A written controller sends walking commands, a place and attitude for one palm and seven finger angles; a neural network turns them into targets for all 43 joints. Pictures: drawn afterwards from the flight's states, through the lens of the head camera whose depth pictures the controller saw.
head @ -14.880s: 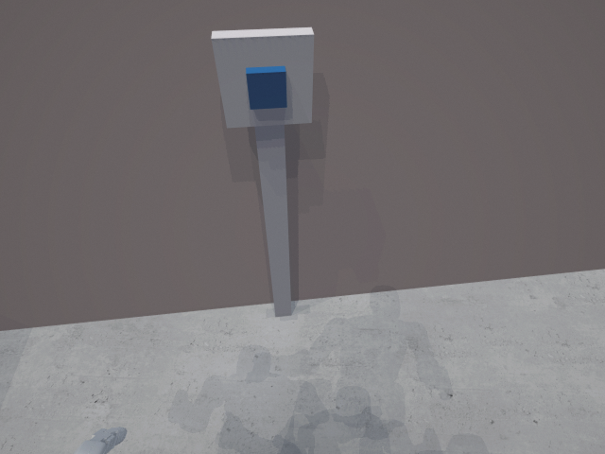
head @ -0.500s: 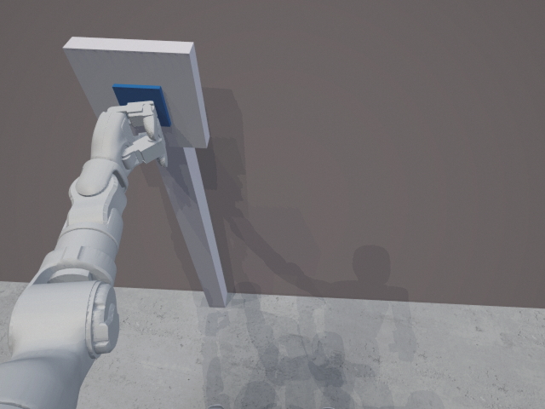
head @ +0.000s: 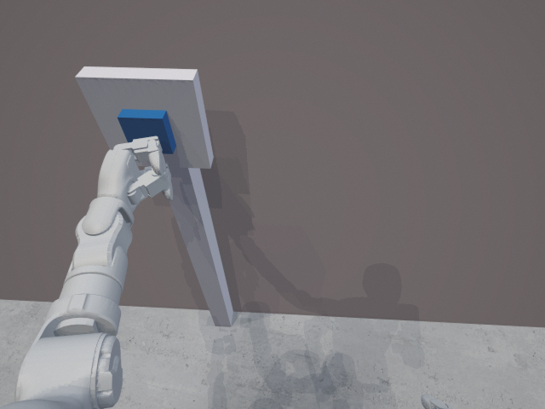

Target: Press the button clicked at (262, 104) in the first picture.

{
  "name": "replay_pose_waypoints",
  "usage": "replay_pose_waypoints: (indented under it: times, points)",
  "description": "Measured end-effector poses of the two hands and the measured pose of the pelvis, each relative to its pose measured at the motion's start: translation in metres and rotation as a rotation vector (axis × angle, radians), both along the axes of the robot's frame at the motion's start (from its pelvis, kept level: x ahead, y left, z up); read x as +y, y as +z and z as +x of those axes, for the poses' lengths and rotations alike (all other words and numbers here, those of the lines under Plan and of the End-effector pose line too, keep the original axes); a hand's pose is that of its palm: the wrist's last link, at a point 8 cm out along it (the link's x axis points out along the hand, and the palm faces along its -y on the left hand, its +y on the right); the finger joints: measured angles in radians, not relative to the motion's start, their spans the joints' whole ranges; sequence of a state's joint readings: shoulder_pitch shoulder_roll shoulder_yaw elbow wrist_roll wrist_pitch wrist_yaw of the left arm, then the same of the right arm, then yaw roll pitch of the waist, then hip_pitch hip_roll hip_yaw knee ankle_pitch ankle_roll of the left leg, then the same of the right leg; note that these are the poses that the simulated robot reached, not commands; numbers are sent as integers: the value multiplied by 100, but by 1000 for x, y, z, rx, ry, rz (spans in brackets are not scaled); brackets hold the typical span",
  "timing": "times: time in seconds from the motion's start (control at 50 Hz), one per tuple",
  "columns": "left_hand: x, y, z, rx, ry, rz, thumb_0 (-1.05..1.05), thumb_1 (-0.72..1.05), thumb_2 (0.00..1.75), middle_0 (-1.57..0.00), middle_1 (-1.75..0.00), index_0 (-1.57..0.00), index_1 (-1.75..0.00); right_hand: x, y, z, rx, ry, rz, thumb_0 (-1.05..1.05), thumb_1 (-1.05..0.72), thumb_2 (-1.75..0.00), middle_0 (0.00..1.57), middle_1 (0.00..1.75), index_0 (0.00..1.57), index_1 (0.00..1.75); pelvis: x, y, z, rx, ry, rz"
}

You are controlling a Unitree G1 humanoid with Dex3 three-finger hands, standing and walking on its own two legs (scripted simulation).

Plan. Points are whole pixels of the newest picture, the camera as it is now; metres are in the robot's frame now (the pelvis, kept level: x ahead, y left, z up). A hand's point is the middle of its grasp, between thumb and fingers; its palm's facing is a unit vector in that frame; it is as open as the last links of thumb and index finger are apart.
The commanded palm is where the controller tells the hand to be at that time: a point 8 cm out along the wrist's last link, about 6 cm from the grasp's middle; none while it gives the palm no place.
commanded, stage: pull the fist back off the button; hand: left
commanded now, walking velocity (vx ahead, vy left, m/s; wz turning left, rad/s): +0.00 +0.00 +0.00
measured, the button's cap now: (149, 130) +0.48 +0.20 +0.16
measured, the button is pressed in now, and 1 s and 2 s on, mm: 0 0 0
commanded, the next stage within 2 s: draw the hand back to the body in 0.52 s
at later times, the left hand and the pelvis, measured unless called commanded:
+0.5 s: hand (148, 217) +0.34 +0.17 +0.13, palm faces -0.01 -1.00 -0.02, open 3.1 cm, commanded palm +0.32 +0.22 +0.14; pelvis +0.04 -0.01 +0.01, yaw +1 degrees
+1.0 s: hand (123, 239) +0.30 +0.19 +0.14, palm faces +0.01 -1.00 -0.05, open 3.1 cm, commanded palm +0.26 +0.24 +0.16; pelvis +0.02 -0.01 +0.01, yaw +1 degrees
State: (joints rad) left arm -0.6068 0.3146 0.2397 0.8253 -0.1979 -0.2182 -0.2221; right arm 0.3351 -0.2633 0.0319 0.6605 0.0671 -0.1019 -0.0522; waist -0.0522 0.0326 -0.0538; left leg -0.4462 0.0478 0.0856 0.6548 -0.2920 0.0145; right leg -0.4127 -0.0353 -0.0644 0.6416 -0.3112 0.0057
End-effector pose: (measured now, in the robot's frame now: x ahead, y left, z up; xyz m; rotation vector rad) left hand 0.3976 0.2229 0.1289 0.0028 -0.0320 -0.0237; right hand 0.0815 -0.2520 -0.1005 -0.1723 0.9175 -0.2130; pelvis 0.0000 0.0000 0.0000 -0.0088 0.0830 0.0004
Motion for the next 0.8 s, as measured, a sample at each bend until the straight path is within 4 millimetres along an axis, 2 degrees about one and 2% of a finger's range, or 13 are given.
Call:
replay_pose_waypoints:
  times: [0.16, 0.34, 0.46, 0.6, 0.72, 0.8]
  points:
    - [-2, 2, -15, -28, -4, 16, 1, 89, 91, -130, -150, -130, -150, 2, 14, 50, -102, 30, 15, 1, -91, -89, 20, 30, 20, 30, -3, 5, 18, -20, -7, 5]
    - [7, 0, -50, 1, 21, 25, 2, 90, 90, -130, -150, -130, -150, 7, 28, 103, -198, 88, 29, 1, -91, -90, 20, 30, 20, 30, -8, 8, 34, -45, 6, 8]
    - [4, 2, -73, -9, 16, 22, 2, 90, 90, -130, -150, -130, -150, 12, 35, 127, -251, 126, 34, 1, -91, -90, 20, 30, 20, 30, -10, 9, 37, -61, 19, 9]
    - [4, 3, -79, 11, 17, 31, 2, 90, 90, -130, -150, -130, -150, 17, 37, 131, -261, 148, 33, 1, -91, -90, 20, 30, 20, 30, -14, 9, 31, -76, 32, 9]
    - [5, 10, -74, -1, 8, 33, 2, 90, 90, -130, -150, -130, -150, 14, 32, 114, -229, 125, 34, 1, -91, -90, 20, 30, 21, 30, -14, 10, 26, -78, 26, 9]
    - [8, 15, -81, -15, 6, 37, 2, 90, 90, -130, -150, -130, -150, 9, 29, 99, -216, 96, 39, 1, -91, -90, 20, 30, 21, 30, -14, 11, 26, -83, 15, 11]
